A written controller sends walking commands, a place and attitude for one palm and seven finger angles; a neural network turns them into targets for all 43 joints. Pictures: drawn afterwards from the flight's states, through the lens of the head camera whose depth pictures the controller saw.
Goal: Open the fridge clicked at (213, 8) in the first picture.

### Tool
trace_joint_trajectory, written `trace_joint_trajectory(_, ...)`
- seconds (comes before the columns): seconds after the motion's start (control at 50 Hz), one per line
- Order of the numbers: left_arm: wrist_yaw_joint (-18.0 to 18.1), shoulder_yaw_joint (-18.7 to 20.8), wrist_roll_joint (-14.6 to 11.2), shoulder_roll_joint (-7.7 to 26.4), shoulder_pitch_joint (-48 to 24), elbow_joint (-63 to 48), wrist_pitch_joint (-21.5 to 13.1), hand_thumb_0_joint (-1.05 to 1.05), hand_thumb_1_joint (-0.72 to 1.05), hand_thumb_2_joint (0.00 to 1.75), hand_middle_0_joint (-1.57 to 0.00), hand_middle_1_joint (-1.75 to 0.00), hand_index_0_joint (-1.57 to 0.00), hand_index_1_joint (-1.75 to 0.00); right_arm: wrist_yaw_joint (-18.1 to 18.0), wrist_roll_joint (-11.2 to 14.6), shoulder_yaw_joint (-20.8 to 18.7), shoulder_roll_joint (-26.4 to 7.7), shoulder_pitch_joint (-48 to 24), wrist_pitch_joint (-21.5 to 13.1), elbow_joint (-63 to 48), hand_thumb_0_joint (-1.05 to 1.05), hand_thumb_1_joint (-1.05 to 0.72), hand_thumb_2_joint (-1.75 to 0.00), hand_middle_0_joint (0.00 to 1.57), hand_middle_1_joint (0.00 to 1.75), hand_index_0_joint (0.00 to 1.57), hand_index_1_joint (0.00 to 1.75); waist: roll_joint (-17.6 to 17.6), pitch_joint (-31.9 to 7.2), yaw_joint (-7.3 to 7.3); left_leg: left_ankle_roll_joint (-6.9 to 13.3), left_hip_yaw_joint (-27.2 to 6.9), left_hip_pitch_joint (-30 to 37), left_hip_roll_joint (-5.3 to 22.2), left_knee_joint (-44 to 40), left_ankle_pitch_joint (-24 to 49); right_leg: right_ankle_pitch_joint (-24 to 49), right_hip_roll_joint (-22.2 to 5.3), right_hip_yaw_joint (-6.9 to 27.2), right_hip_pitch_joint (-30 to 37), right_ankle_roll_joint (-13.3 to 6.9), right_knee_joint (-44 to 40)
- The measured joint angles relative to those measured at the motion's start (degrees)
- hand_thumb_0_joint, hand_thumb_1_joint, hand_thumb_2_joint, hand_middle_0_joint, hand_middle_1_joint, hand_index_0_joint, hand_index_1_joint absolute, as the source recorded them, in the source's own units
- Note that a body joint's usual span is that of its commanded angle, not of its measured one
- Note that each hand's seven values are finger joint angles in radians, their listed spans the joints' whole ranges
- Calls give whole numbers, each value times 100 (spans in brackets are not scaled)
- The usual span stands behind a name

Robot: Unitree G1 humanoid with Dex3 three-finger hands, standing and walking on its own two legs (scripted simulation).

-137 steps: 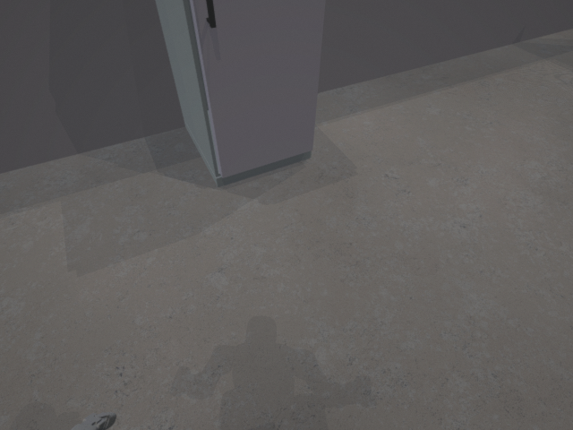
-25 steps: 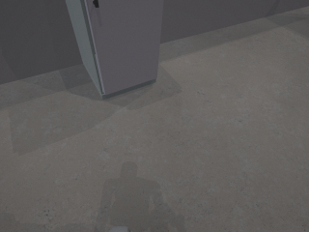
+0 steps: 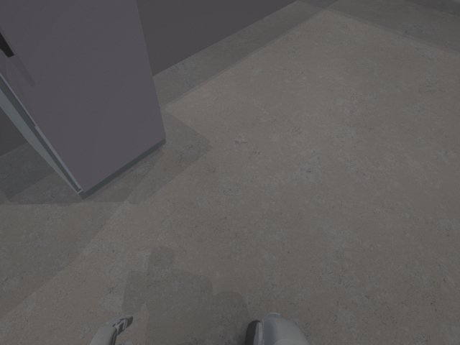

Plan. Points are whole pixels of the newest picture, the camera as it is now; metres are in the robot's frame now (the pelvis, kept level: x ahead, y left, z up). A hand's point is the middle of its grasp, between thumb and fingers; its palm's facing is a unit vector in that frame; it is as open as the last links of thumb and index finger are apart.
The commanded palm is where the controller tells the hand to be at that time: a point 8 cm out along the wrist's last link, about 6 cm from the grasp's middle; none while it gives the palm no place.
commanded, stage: walk to a spot facing it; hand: left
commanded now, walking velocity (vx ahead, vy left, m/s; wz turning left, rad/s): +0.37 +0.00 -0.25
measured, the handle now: out of the picture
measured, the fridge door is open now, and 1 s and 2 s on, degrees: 0 0 0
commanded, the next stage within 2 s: turn to face it in 0.84 s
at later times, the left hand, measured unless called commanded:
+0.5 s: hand (144, 323) +0.19 +0.18 -0.17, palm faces +0.03 -0.99 -0.16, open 7.3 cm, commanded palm none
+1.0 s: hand (177, 173) +0.56 +0.15 -0.15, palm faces -0.29 -0.93 -0.22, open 7.4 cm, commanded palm none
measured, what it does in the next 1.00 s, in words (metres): walks ahead, turning right: right foot, then left foot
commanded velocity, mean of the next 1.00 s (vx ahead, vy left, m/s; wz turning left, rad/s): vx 0.28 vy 0.00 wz -0.23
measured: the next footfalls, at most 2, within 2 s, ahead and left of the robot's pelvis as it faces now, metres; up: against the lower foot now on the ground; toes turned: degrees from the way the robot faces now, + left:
right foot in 0.06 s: +0.19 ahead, -0.09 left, +0.00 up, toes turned -8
left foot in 0.56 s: +0.39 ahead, +0.12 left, +0.00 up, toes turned +5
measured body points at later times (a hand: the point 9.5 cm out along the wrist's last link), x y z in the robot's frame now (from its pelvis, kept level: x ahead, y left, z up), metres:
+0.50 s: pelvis +0.22 +0.00 +0.01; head +0.23 +0.01 +0.46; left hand +0.19 +0.23 -0.15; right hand +0.30 -0.25 -0.13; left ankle +0.34 +0.13 -0.70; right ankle +0.15 -0.08 -0.73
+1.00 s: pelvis +0.41 -0.01 +0.01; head +0.44 -0.02 +0.45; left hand +0.58 +0.20 -0.14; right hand +0.30 -0.22 -0.15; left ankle +0.35 +0.12 -0.73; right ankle +0.50 -0.17 -0.70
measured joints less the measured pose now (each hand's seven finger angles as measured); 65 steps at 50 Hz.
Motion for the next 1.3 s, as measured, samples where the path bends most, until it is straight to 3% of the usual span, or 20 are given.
trace_joint_trajectory(0.06,-10,-62,23,-26,-57,-90,-182,0,91,90,-19,-30,-19,-30,44,31,14,65,269,114,183,1,-91,-90,20,30,20,30,1,34,-8,-89,29,-162,246,1257,-478,23,207,-163,655,-270,-594)
trace_joint_trajectory(0.12,67,-77,-58,-81,56,-66,-350,0,91,90,-19,-30,-19,-30,86,106,-12,74,76,256,224,1,-91,-90,20,30,20,30,37,121,32,18,-827,-1480,339,4432,-387,-260,331,-151,740,-406,-135)
trace_joint_trajectory(0.18,135,-122,-103,-135,351,126,-344,0,91,89,-19,-30,-20,-30,103,59,-60,45,-352,290,29,1,-91,-90,20,30,20,30,49,69,7,47,-1283,-2638,435,5540,249,-368,481,-90,1184,-327,-535)
trace_joint_trajectory(0.26,247,-15,-103,-78,772,367,-366,-2,95,89,-20,-30,-20,-30,116,4,-104,2,-879,271,-366,1,-91,-90,20,30,19,30,103,-169,30,-54,-1448,-3643,701,4905,731,-267,622,17,1666,-337,-1204)
trace_joint_trajectory(0.34,208,-63,-76,-89,1141,572,-383,-1,94,89,-20,-30,-20,-30,126,-28,-178,-158,-1281,309,-544,2,-94,-90,20,30,19,30,179,-348,147,-142,-1431,-4025,785,3997,1161,-326,663,103,2086,-270,-1609)
trace_joint_trajectory(0.44,181,-125,-57,-180,1568,737,-425,-1,93,89,-20,-30,-20,-30,244,-6,-192,-338,-1637,304,-633,2,-94,-90,20,30,19,30,145,-406,394,-144,-1298,-3847,673,2801,1302,-573,622,188,2574,-124,-1837)
trace_joint_trajectory(0.54,176,-148,-58,-247,1952,925,-378,0,91,89,-20,-30,-20,-30,275,10,-139,-335,-1962,214,-740,1,-92,-90,19,30,19,30,5,-341,607,-10,-1040,-3130,398,1649,1178,-1088,477,284,2943,104,-1619)
trace_joint_trajectory(0.58,160,-138,-94,-293,2091,1011,-323,0,91,89,-20,-30,-20,-30,238,-23,-110,-316,-2070,65,-822,1,-92,-90,19,30,19,30,-46,-285,624,152,-898,-2822,319,1373,1574,-1474,362,381,2688,149,-703)
trace_joint_trajectory(0.62,147,-129,-91,-307,2062,1098,-214,0,91,89,-20,-30,-20,-30,201,-30,-74,-238,-2098,-25,-899,1,-92,-90,20,30,19,30,-127,-188,622,285,-702,-2681,295,1678,1237,-1774,255,530,2048,101,998)
trace_joint_trajectory(0.68,107,-63,-42,-286,1894,1080,-84,0,91,89,-20,-30,-20,-30,144,-12,-38,-89,-1879,-37,-898,1,-91,-90,20,30,20,30,-146,-210,551,300,-505,-2236,259,1410,956,-1397,62,491,1108,101,2538)
trace_joint_trajectory(0.78,58,95,9,-242,1500,643,39,0,91,90,-19,-30,-20,-30,-12,41,-208,-150,-1414,-44,-764,-2,-96,-90,20,30,20,30,-132,-308,506,272,-198,-1607,185,693,992,-508,-305,474,-13,284,2711)
trace_joint_trajectory(0.88,-8,187,6,-155,1008,256,132,0,91,90,-19,-30,-19,-30,25,21,-196,-224,-993,47,-555,-1,-95,-90,20,30,20,30,-77,-260,429,151,84,-1105,225,340,840,-28,-506,338,-353,454,1714)
trace_joint_trajectory(0.98,-20,187,-3,-40,522,33,142,0,91,90,-19,-30,-19,-30,57,-15,-207,-220,-712,147,-473,0,-92,-90,20,30,20,30,26,-40,173,-110,407,-742,420,522,399,-31,-402,131,-48,384,388)
trace_joint_trajectory(1.04,29,104,19,48,290,-48,-26,0,91,90,-19,-30,-19,-30,66,-2,-174,-191,-474,189,-364,0,-92,-90,20,30,20,30,91,26,2,-294,411,-757,655,1165,-78,233,-210,-14,534,249,-456)
trace_joint_trajectory(1.06,57,72,28,94,234,-63,-142,0,91,90,-19,-30,-19,-30,82,31,-154,-149,-370,213,-300,1,-91,-90,20,30,20,30,30,-16,-17,-265,286,-963,708,1708,-232,367,-235,-27,681,142,-580)
trace_joint_trajectory(1.1,126,-7,-30,8,44,-26,-301,0,91,90,-19,-30,-19,-30,71,98,-130,-169,-421,345,-193,1,-91,-90,20,30,19,30,181,89,-56,-166,-540,-1613,704,3169,-645,-102,-187,-146,657,0,-165)
trace_joint_trajectory(1.12,146,-61,-49,-49,-12,-18,-329,0,91,90,-19,-30,-19,-30,54,117,-123,-172,-465,410,-169,1,-91,-90,20,30,19,30,232,113,-79,-142,-892,-1929,610,3780,-730,-269,-187,-208,725,-22,-112)
trace_joint_trajectory(1.16,198,-149,-67,-172,-65,-8,-314,0,91,90,-19,-30,-20,-30,45,118,-114,-162,-577,505,-171,1,-91,-90,20,30,19,30,268,101,-85,-135,-1252,-2467,465,4572,-625,-355,-206,-310,932,20,-251)
trace_joint_trajectory(1.22,264,-222,-61,-354,-61,24,-199,0,91,89,-19,-30,-20,-30,71,97,-118,-138,-778,600,-318,1,-91,-90,20,30,19,30,263,7,-109,-173,-1355,-3023,398,4652,-297,-261,-253,-479,1213,63,-615)
trace_joint_trajectory(1.3,296,-220,-75,-500,3,20,-69,-1,91,89,-20,-30,-20,-30,146,69,-127,-104,-1012,652,-586,1,-91,-90,20,30,19,30,162,-114,-86,-217,-1197,-3309,379,4024,-32,-222,-367,-734,1456,125,-886)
